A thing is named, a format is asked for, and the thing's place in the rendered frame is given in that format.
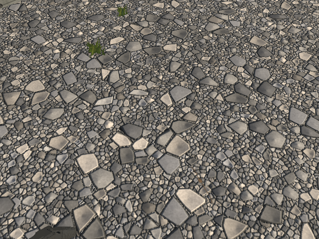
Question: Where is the robot left hand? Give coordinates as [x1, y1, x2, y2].
[29, 225, 77, 239]

